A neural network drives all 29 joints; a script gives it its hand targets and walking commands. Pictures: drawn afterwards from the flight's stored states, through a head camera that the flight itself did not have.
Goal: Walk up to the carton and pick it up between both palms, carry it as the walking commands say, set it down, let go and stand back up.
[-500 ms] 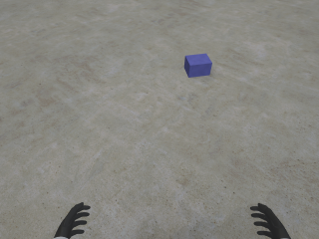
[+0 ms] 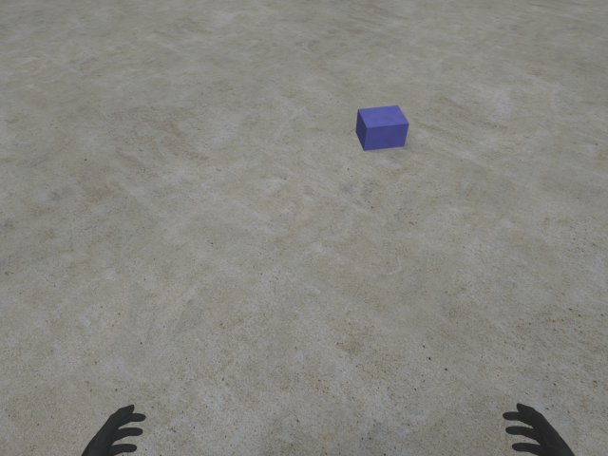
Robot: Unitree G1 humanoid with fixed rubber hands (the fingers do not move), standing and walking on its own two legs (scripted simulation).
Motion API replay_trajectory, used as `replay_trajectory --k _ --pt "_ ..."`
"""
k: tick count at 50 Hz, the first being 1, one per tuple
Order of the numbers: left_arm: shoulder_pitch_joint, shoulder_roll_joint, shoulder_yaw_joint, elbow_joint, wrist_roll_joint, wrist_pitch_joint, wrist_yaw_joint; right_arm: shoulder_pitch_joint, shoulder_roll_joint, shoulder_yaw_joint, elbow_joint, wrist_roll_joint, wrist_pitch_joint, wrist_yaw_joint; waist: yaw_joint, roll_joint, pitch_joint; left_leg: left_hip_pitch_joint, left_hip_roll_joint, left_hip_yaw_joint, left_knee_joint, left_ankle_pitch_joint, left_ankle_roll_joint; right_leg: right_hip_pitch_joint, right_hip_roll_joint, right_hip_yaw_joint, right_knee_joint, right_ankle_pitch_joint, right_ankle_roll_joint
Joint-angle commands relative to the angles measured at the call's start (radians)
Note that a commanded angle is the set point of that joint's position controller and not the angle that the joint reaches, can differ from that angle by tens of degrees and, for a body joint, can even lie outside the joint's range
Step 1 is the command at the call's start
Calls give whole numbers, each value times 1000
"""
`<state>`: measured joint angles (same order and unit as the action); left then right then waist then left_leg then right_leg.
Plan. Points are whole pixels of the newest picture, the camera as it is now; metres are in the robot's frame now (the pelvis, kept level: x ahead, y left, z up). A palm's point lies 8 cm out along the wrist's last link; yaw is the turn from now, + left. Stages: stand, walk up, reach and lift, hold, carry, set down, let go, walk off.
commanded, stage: stand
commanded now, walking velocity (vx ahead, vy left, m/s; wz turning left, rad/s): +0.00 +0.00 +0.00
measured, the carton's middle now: (381, 127) +1.79 -0.36 -0.69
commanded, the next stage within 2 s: none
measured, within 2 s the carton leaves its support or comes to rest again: neither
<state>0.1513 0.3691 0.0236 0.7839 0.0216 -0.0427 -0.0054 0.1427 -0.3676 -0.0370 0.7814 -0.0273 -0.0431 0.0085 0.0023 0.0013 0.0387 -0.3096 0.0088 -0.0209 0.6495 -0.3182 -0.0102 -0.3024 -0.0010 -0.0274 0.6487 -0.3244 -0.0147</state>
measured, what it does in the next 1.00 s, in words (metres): stands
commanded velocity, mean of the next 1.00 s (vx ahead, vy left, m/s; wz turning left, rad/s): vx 0.00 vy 0.00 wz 0.00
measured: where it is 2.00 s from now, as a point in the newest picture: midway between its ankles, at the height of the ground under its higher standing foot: outside the picture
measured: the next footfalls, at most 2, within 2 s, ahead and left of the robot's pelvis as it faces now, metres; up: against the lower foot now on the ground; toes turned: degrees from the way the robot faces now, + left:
none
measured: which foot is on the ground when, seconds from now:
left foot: down 0.00-1.00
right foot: down 0.00-1.00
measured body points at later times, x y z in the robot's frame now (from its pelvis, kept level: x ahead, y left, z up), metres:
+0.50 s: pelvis +0.00 -0.01 +0.02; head +0.01 -0.01 +0.47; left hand +0.13 +0.30 -0.09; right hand +0.12 -0.31 -0.09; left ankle +0.02 +0.13 -0.72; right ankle +0.02 -0.11 -0.72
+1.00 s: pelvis +0.00 +0.00 +0.02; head +0.01 +0.00 +0.47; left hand +0.12 +0.31 -0.09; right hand +0.11 -0.32 -0.09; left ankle +0.02 +0.13 -0.72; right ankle +0.02 -0.11 -0.72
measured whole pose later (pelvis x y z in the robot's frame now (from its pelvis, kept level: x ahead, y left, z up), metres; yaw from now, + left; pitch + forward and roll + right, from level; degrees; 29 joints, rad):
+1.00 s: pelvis +0.00 +0.00 +0.02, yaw +0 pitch -3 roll +0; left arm 0.09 0.39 0.00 1.04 0.01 -0.03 0.00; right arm 0.09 -0.39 -0.01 1.05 -0.02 -0.02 0.00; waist 0.01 0.00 0.05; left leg -0.14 0.01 -0.01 0.37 -0.18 -0.02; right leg -0.14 0.01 -0.02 0.38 -0.19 -0.01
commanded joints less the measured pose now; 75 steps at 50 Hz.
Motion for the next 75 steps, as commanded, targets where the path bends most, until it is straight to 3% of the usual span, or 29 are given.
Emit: replay_trajectory --k 1,3,7,10,11,15,18,21,22,24,26,28,30,33,39,42,44,46,48,49,51,54,57,59,61,62,63,73,75 --pt "-46 172 34 -26 -3 -19 5 -50 -158 -33 -28 1 -10 1 -1 7 -58 34 70 -95 -163 49 68 14 -96 129 -174 45 -44" --pt "-53 181 35 -24 2 -15 7 -36 -158 -29 -18 9 -11 -2 -6 -15 -41 28 64 -86 -156 63 64 26 -100 132 -176 84 -44" --pt "-58 170 28 7 -5 -18 3 -68 -176 -32 9 4 -14 -1 10 18 -62 51 81 -97 -188 137 63 62 -89 109 -188 149 -29" --pt "-73 185 25 43 -1 -9 6 -48 -161 -21 39 11 -10 -5 -10 -17 -67 90 77 -79 -192 170 59 85 -104 118 -213 197 -35" --pt "-79 185 27 41 -8 -10 6 -44 -161 -21 55 11 -6 -4 -11 12 -93 101 83 -77 -195 191 56 100 -104 110 -216 196 -34" --pt "-78 181 17 80 -5 -8 8 -74 -170 -17 80 11 -3 -5 -4 -34 -50 103 93 -89 -236 153 51 88 -108 115 -258 184 -27" --pt "-77 184 11 106 -16 -5 5 -67 -178 -15 105 7 -1 -6 -4 15 -56 117 88 -86 -255 172 53 115 -113 117 -274 176 -27" --pt "-81 186 13 127 -8 -7 4 -80 -170 -6 125 6 0 -8 7 4 -49 125 93 -80 -273 177 49 127 -107 113 -289 162 -19" --pt "-101 192 10 128 1 -4 8 -64 -171 -14 132 10 0 -7 -7 -19 -40 122 89 -80 -281 175 41 129 -108 109 -287 170 -22" --pt "-98 187 11 134 -2 -4 7 -86 -179 -13 150 10 3 -7 2 13 -50 138 90 -76 -287 180 40 134 -113 113 -303 204 -25" --pt "-100 190 7 155 -9 -2 8 -70 -179 -8 162 12 1 -6 -4 -23 -60 141 98 -76 -288 200 43 148 -113 109 -303 215 -23" --pt "-101 191 7 166 -12 4 6 -73 -180 -5 178 13 6 -7 3 16 -56 145 99 -79 -295 169 45 138 -118 125 -332 165 -29" --pt "-108 192 3 170 -7 3 6 -78 -165 -4 177 13 4 -7 -2 -16 -40 125 98 -86 -314 130 50 152 -119 115 -325 152 -27" --pt "-112 189 4 179 -3 3 5 -65 -179 -3 199 8 2 -9 3 -8 -57 153 105 -80 -328 175 38 145 -118 119 -331 164 -22" --pt "-108 198 8 202 -10 6 8 -92 -185 -3 211 11 6 -11 5 9 -44 153 106 -82 -344 169 46 161 -122 121 -336 183 -20" --pt "-99 189 2 207 -6 5 12 -74 -191 -4 223 15 5 -14 5 -33 -43 167 105 -83 -337 195 39 163 -115 114 -337 213 -16" --pt "-105 187 2 215 -7 6 13 -79 -191 -3 223 11 6 -11 -8 -4 -54 162 107 -75 -339 196 41 168 -121 111 -335 222 -16" --pt "-91 193 5 219 -14 6 9 -76 -194 -2 221 7 6 -11 15 16 -56 157 109 -79 -345 198 37 184 -122 114 -335 193 -18" --pt "-94 196 9 220 -9 8 7 -90 -191 0 226 9 10 -13 17 -5 -23 134 105 -88 -354 171 46 183 -123 109 -341 211 -18" --pt "-88 195 7 225 -6 8 10 -96 -195 -4 222 12 10 -12 11 25 -52 168 105 -79 -352 174 36 166 -119 118 -340 201 -14" --pt "-86 197 6 230 -10 8 10 -75 -195 -1 227 13 9 -9 14 -15 -39 170 105 -80 -344 198 35 154 -116 115 -346 191 -13" --pt "-103 198 0 231 -9 9 9 -102 -194 -3 223 13 12 -10 6 17 -28 165 110 -73 -344 179 34 141 -121 108 -353 163 -14" --pt "-113 175 -3 226 -8 12 8 -79 -190 2 235 13 11 -13 4 -16 -43 159 116 -82 -349 172 43 171 -124 114 -349 190 -17" --pt "-91 194 -1 237 -13 13 11 -97 -192 1 229 13 9 -12 -6 23 -19 154 105 -72 -351 180 38 163 -118 123 -355 224 -15" --pt "-86 198 0 237 -11 8 10 -91 -187 2 235 10 8 -9 11 23 -14 133 113 -82 -357 165 41 170 -122 119 -351 182 -15" --pt "-92 208 3 241 -6 11 10 -75 -190 0 233 17 11 -8 9 -19 -25 152 110 -86 -360 166 40 170 -120 112 -350 163 -18" --pt "-93 195 -1 236 -4 11 9 -85 -196 -1 235 15 14 -9 8 1 -48 175 113 -86 -359 163 37 158 -123 116 -356 164 -17" --pt "-81 185 -3 244 -13 8 7 -81 -188 2 232 15 10 -13 3 21 -59 190 118 -83 -346 257 38 192 -130 118 -349 254 -14" --pt "-86 208 4 236 -7 13 10 -85 -188 3 235 16 12 -11 7 -17 -65 183 116 -73 -343 266 32 207 -128 105 -333 294 -9"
